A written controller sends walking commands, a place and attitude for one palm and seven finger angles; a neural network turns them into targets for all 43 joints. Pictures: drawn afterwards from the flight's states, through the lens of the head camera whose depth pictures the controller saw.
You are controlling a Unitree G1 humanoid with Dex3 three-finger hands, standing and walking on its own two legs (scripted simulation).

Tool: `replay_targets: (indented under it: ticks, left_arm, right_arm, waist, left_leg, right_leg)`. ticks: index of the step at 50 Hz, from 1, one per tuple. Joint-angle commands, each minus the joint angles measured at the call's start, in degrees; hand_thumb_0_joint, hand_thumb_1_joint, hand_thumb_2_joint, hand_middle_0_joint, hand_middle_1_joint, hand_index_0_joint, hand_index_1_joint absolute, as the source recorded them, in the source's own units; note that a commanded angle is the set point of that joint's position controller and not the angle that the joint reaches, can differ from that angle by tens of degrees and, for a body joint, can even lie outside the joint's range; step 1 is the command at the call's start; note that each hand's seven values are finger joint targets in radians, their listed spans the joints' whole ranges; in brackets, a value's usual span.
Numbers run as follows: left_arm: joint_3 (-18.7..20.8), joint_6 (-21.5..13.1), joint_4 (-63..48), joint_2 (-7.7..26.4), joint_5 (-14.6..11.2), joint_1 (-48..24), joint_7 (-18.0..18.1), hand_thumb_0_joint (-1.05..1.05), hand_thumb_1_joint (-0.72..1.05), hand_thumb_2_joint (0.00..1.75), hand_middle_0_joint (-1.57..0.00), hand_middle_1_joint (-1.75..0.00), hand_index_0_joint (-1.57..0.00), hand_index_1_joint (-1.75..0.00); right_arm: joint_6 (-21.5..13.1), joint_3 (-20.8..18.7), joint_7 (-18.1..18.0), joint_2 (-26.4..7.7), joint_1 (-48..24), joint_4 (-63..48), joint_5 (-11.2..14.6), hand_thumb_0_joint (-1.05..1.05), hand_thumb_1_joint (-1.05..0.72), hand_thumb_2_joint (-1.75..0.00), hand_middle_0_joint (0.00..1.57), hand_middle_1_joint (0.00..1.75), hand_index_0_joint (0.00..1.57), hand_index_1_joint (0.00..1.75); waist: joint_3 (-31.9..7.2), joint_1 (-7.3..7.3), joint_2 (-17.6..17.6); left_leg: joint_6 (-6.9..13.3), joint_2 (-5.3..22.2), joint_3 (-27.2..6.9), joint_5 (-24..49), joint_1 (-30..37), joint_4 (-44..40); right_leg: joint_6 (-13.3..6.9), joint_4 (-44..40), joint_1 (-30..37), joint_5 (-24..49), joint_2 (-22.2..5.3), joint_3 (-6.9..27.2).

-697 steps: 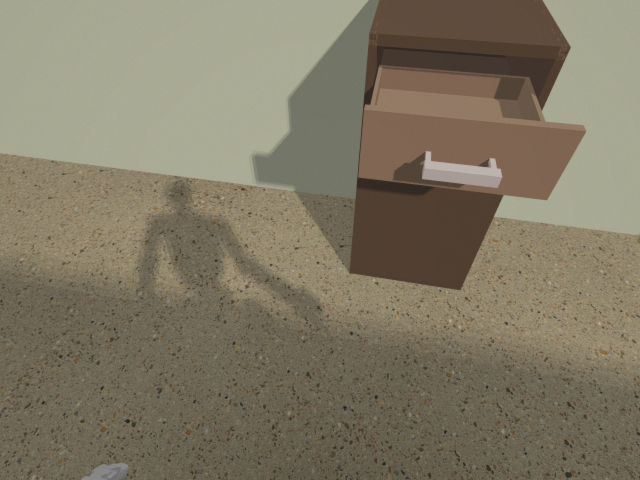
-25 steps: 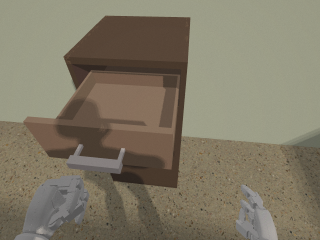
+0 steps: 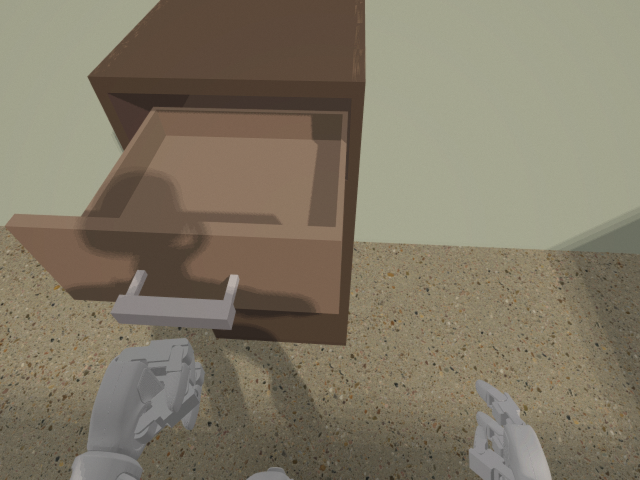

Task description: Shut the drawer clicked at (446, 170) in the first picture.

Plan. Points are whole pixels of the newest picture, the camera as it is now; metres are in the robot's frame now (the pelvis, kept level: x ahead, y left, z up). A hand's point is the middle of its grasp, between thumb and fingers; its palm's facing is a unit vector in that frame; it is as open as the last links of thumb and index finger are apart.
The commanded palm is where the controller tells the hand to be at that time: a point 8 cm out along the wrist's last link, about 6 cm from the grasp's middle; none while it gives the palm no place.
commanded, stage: bring the fist close to the handle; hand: left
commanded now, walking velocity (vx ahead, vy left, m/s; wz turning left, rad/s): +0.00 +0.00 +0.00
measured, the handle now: (180, 296) +0.32 +0.19 +0.07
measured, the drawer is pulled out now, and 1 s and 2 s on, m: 0.29 0.27 0.16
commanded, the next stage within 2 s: push the drawer shut in 0.50 s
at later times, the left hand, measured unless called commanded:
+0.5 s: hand (202, 372) +0.22 +0.14 +0.07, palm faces -0.02 -1.00 -0.05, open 3.3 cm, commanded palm +0.19 +0.21 +0.08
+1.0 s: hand (206, 350) +0.25 +0.15 +0.07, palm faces -0.03 -1.00 -0.05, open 3.1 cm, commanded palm +0.24 +0.20 +0.08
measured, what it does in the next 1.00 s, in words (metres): stands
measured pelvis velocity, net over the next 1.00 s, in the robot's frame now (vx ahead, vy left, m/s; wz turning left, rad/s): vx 0.01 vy -0.01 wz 0.01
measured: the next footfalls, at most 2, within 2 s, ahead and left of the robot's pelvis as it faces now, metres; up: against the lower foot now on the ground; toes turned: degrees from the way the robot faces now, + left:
none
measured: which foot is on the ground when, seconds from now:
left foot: down 0.00-1.00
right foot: down 0.00-1.00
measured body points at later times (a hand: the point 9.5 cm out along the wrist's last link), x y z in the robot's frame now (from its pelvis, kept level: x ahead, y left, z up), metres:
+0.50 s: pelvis +0.01 -0.01 +0.00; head +0.05 -0.02 +0.45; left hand +0.22 +0.20 +0.08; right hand +0.18 -0.25 -0.08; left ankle +0.04 +0.10 -0.69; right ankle -0.02 -0.10 -0.69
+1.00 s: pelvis +0.01 -0.01 +0.00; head +0.05 -0.03 +0.45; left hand +0.25 +0.20 +0.07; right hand +0.18 -0.25 -0.09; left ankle +0.04 +0.10 -0.69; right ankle -0.02 -0.10 -0.69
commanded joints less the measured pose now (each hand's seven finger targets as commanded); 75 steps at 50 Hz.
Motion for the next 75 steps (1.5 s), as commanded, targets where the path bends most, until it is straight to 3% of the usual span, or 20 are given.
replay_targets:
  ticks: [1,3,5,10,13,15,18,23,29,30,38,40,49,59,63,67,68,72,73,75]
  left_arm:
    - [3.1,-4.1,-10.5,4.7,-1.0,-5.7,0.4,0.00,0.90,0.90,-1.40,-1.60,-1.40,-1.60]
    - [5.3,-4.4,-8.7,6.4,-0.6,-5.6,0.9,0.00,0.90,0.90,-1.40,-1.60,-1.40,-1.60]
    - [3.1,-4.4,-7.6,4.5,-0.7,-7.3,0.8,0.00,0.90,0.90,-1.40,-1.60,-1.40,-1.60]
    - [5.8,-4.8,-9.4,6.8,-1.5,-6.4,1.3,0.00,0.90,0.90,-1.40,-1.60,-1.40,-1.60]
    - [7.8,-4.5,-6.9,7.8,-1.6,-4.3,1.3,0.00,0.90,0.90,-1.40,-1.60,-1.40,-1.60]
    - [4.6,-4.7,-8.3,5.5,-2.0,-6.6,0.5,0.00,0.90,0.90,-1.40,-1.60,-1.40,-1.60]
    - [6.0,-4.6,-6.6,6.8,-1.7,-4.4,0.5,0.00,0.90,0.90,-1.40,-1.60,-1.40,-1.60]
    - [7.9,-5.5,-7.8,8.1,-2.3,-3.8,0.1,0.00,0.90,0.90,-1.40,-1.60,-1.40,-1.60]
    - [5.3,-5.8,-8.3,5.6,-2.4,-3.2,-0.5,0.00,0.90,0.90,-1.40,-1.60,-1.40,-1.60]
    - [6.1,-5.7,-7.9,6.3,-2.6,-3.2,-0.6,0.00,0.90,0.90,-1.40,-1.60,-1.40,-1.60]
    - [8.3,-5.6,-3.7,9.1,-2.6,-13.3,-1.0,0.00,0.90,0.90,-1.40,-1.60,-1.40,-1.60]
    - [6.9,-5.2,-3.7,7.5,-3.0,-14.9,-1.4,0.00,0.90,0.90,-1.40,-1.60,-1.40,-1.60]
    - [5.4,-4.9,0.5,7.5,-2.4,-26.6,-0.3,0.00,0.90,0.90,-1.40,-1.60,-1.40,-1.60]
    - [6.2,-4.9,6.3,8.2,-2.0,-34.2,0.8,0.00,0.90,0.90,-1.40,-1.60,-1.40,-1.60]
    - [7.5,-4.9,10.8,10.2,-1.9,-41.4,1.2,0.00,0.90,0.90,-1.40,-1.60,-1.40,-1.60]
    - [5.9,-5.2,11.4,8.3,-2.0,-46.1,1.0,0.00,0.90,0.90,-1.40,-1.60,-1.40,-1.60]
    - [7.3,-4.9,13.8,9.8,-1.7,-45.4,1.4,0.00,0.90,0.90,-1.40,-1.60,-1.40,-1.60]
    - [7.9,-5.0,17.3,10.1,-2.0,-49.9,1.4,0.00,0.90,0.90,-1.40,-1.60,-1.40,-1.60]
    - [9.2,-5.1,18.9,11.7,-1.7,-50.5,1.7,0.00,0.90,0.90,-1.40,-1.60,-1.40,-1.60]
    - [7.6,-5.5,18.8,9.6,-1.7,-52.8,1.7,0.00,0.90,0.90,-1.40,-1.60,-1.40,-1.60]
  right_arm:
    - [-2.1,-2.8,-0.5,-6.8,-4.4,-10.0,0.1,0.00,-0.90,-0.90,0.20,0.30,0.20,0.30]
    - [-1.4,-3.1,-0.6,-6.9,-4.3,-9.4,0.0,0.00,-0.90,-0.90,0.20,0.30,0.20,0.30]
    - [-1.0,-2.8,-0.3,-6.8,-4.3,-10.1,0.1,0.00,-0.90,-0.90,0.20,0.30,0.20,0.30]
    - [-0.2,-2.9,-0.3,-6.7,-3.9,-10.5,0.1,0.00,-0.90,-0.90,0.20,0.30,0.20,0.30]
    - [0.5,-3.2,-0.4,-6.7,-3.9,-9.7,0.2,0.00,-0.90,-0.90,0.20,0.30,0.20,0.30]
    - [0.4,-3.0,-0.3,-6.7,-3.5,-10.2,0.3,0.00,-0.90,-0.90,0.20,0.30,0.20,0.30]
    - [0.6,-3.3,-0.5,-6.9,-3.6,-9.8,0.3,0.00,-0.90,-0.90,0.20,0.30,0.20,0.30]
    - [0.9,-3.6,-0.6,-6.8,-3.2,-9.7,0.1,0.00,-0.90,-0.90,0.20,0.30,0.20,0.30]
    - [1.3,-3.4,-0.5,-6.5,-3.3,-10.2,0.3,0.00,-0.90,-0.90,0.20,0.30,0.20,0.30]
    - [1.4,-3.5,-0.5,-6.6,-2.9,-10.2,0.3,0.00,-0.90,-0.90,0.20,0.30,0.20,0.30]
    - [1.8,-3.0,-1.2,-7.7,-3.0,-9.1,0.2,0.00,-0.90,-0.90,0.20,0.30,0.20,0.30]
    - [1.8,-2.9,-1.1,-7.5,-2.8,-9.4,0.2,0.00,-0.90,-0.90,0.20,0.30,0.20,0.30]
    - [1.4,-2.5,-1.4,-8.0,-3.4,-7.0,0.3,0.00,-0.90,-0.90,0.20,0.30,0.20,0.30]
    - [1.8,-2.4,-1.1,-8.1,-4.1,-5.7,0.3,0.00,-0.90,-0.90,0.20,0.30,0.20,0.30]
    - [2.3,-2.3,-1.3,-8.6,-4.0,-4.5,0.4,0.00,-0.90,-0.90,0.20,0.30,0.20,0.30]
    - [2.2,-2.3,-1.1,-8.3,-4.2,-4.4,0.6,0.00,-0.90,-0.90,0.20,0.30,0.20,0.30]
    - [2.5,-2.4,-1.2,-8.6,-3.7,-4.0,0.5,0.00,-0.90,-0.90,0.20,0.30,0.20,0.30]
    - [3.0,-2.3,-1.1,-8.6,-3.6,-3.4,0.7,0.00,-0.90,-0.90,0.20,0.30,0.20,0.30]
    - [3.3,-2.4,-1.2,-9.0,-3.3,-3.0,0.6,0.00,-0.90,-0.90,0.20,0.30,0.20,0.30]
    - [3.4,-2.5,-1.0,-8.7,-3.2,-3.1,0.6,0.00,-0.90,-0.90,0.20,0.30,0.20,0.30]
  waist:
    - [-6.9,-1.20,-3.1]
    - [-7.7,-0.69,-2.7]
    - [-7.1,-1.38,-2.1]
    - [-10.3,-0.47,-2.0]
    - [-8.7,-0.55,-3.0]
    - [-8.5,-1.57,-2.4]
    - [-7.5,-1.46,-3.7]
    - [-10.1,-0.98,-3.3]
    - [-8.8,-1.56,-1.7]
    - [-9.6,-1.61,-3.5]
    - [-9.1,-2.38,-3.5]
    - [-11.5,-2.30,-2.5]
    - [-10.0,-3.56,-2.3]
    - [-10.9,-2.64,-1.8]
    - [-8.7,-3.74,-4.6]
    - [-11.6,-3.48,-0.7]
    - [-11.2,-3.50,-3.1]
    - [-11.1,-3.58,-2.6]
    - [-10.8,-3.70,-4.3]
    - [-12.1,-3.54,-2.2]
  left_leg:
    - [0.2,-0.2,-3.7,5.0,8.4,-7.0]
    - [0.2,-0.2,-3.4,6.0,7.9,-6.5]
    - [0.0,-0.2,-3.4,5.4,7.3,-6.1]
    - [0.3,-0.2,-2.7,8.5,7.9,-5.8]
    - [0.3,-0.1,-2.6,9.4,7.1,-5.4]
    - [0.3,-0.2,-2.5,9.1,7.7,-5.3]
    - [0.4,-0.2,-2.6,9.3,7.0,-5.1]
    - [0.5,-0.4,-2.4,12.0,7.6,-4.6]
    - [0.5,-0.4,-2.3,12.1,8.1,-4.4]
    - [0.5,-0.3,-2.4,12.0,7.9,-4.4]
    - [0.6,-0.3,-2.6,9.7,7.1,-3.8]
    - [0.6,-0.4,-2.5,11.5,8.6,-4.0]
    - [0.6,-0.3,-3.2,8.5,9.6,-5.3]
    - [0.4,-0.3,-3.1,7.2,10.7,-7.5]
    - [0.5,-0.2,-3.2,4.3,9.3,-8.0]
    - [0.3,-0.3,-3.2,5.5,12.2,-8.7]
    - [0.5,0.0,-3.2,5.6,11.5,-8.5]
    - [0.3,-0.2,-2.9,4.7,11.1,-8.9]
    - [0.4,0.0,-3.0,4.3,10.5,-9.0]
    - [0.2,-0.1,-3.0,5.2,12.3,-9.2]
  right_leg:
    - [0.8,-8.3,-4.6,8.3,0.9,2.2]
    - [0.7,-7.9,-4.2,9.0,1.0,2.4]
    - [0.8,-7.4,-5.6,8.8,0.9,2.3]
    - [0.8,-7.7,-2.3,12.6,0.7,3.1]
    - [0.9,-8.2,-1.9,14.1,0.8,3.3]
    - [1.2,-8.1,-3.0,14.4,0.8,3.2]
    - [1.3,-8.5,-2.8,14.9,0.7,3.4]
    - [1.4,-7.6,-1.1,18.9,0.6,3.5]
    - [1.4,-7.5,-2.3,19.2,0.6,3.4]
    - [1.6,-7.5,-2.0,19.5,0.5,3.3]
    - [1.6,-8.4,-3.2,16.1,0.5,4.3]
    - [1.6,-7.9,-2.1,18.6,0.4,4.1]
    - [1.4,-9.3,-4.0,13.9,0.5,3.9]
    - [1.1,-10.5,-2.4,11.9,0.4,4.1]
    - [1.4,-12.0,-3.4,8.2,0.4,5.0]
    - [1.1,-11.4,-3.1,9.8,0.4,4.4]
    - [1.3,-11.7,-2.8,9.9,0.5,4.6]
    - [1.3,-12.1,-2.8,9.1,0.3,5.0]
    - [1.4,-12.2,-2.8,8.4,0.5,4.9]
    - [1.2,-11.7,-3.0,9.8,0.5,4.6]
